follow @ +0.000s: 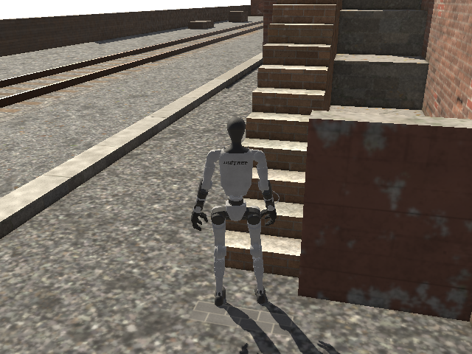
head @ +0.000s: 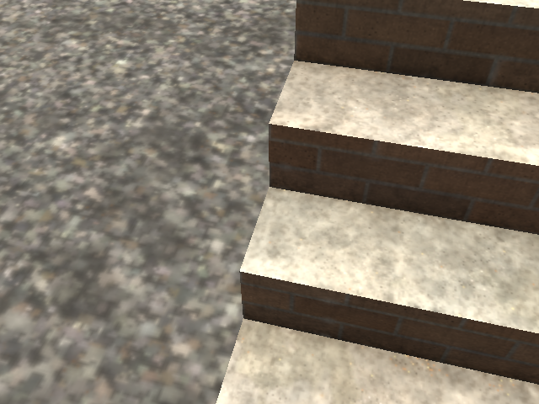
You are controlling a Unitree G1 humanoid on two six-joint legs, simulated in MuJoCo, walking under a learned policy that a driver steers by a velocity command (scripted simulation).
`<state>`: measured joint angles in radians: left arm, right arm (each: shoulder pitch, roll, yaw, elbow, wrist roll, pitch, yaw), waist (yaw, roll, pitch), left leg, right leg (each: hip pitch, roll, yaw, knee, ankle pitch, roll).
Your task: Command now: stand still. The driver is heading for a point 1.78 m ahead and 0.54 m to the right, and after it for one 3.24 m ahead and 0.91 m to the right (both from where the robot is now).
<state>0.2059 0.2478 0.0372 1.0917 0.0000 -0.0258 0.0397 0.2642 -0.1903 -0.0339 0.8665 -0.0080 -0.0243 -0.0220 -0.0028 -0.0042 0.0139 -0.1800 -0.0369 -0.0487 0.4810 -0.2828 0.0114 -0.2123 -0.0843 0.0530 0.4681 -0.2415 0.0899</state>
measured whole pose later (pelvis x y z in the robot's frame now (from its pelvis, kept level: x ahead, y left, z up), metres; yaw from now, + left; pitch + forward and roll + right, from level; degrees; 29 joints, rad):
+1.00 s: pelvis +0.19 +0.00 +0.00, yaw -1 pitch +2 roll +1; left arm 0.21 0.16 0.00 0.91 -0.06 -0.05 0.02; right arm 0.54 -0.15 0.01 1.15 0.00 -0.05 -0.02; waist -0.04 0.00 -0.04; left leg 0.02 -0.04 0.06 0.31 -0.36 0.04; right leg -1.14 -0.01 0.01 2.19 -0.59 -0.03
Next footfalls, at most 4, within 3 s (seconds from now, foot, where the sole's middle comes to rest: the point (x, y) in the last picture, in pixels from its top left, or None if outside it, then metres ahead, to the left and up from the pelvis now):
0.68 left None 0.10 0.10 -0.77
1.16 right None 0.43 -0.13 -0.58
1.68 left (307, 248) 0.71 -0.05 -0.39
2.16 right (507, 131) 0.87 -0.46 -0.20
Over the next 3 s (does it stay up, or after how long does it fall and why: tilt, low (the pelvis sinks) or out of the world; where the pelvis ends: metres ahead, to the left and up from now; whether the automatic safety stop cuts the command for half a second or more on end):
stays up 1.13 -0.36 0.74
